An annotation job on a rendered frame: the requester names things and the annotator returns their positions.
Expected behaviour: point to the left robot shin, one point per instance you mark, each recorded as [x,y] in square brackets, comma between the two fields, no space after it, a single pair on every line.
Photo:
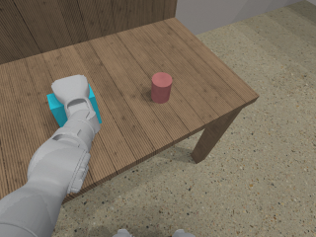
[122,231]

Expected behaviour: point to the left robot forearm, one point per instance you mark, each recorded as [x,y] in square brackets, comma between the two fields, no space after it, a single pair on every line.
[80,129]

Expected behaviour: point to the table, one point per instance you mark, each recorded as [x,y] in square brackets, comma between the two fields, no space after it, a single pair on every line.
[118,45]

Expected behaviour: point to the robot left hand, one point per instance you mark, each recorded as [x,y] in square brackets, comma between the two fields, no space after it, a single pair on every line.
[71,86]

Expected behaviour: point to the left robot upper arm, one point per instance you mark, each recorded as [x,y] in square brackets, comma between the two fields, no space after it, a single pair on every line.
[33,209]

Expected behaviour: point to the sponge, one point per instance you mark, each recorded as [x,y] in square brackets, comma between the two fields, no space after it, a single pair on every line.
[58,110]

